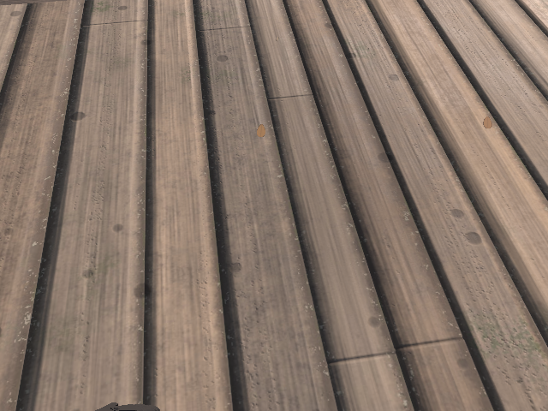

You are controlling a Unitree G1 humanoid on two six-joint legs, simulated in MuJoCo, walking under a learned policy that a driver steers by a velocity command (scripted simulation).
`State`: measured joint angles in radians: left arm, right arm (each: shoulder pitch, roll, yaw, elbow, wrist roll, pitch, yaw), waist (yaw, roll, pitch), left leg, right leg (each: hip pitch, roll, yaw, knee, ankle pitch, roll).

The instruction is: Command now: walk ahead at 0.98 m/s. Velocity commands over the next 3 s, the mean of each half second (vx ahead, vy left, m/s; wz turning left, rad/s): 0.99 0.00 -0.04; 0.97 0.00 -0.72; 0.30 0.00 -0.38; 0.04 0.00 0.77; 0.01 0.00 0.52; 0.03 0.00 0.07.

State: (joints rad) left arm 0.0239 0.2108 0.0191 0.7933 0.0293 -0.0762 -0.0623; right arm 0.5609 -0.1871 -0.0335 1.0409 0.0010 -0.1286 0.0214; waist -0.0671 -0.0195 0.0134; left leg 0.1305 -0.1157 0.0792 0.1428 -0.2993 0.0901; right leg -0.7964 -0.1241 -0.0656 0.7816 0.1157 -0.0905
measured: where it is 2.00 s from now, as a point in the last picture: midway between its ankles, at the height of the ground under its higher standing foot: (322, 149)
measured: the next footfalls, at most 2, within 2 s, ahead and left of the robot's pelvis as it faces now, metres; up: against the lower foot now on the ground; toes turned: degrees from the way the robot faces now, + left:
right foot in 0.14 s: +0.35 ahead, -0.08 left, +0.00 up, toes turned -3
left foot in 0.60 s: +0.81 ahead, +0.10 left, +0.00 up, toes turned -3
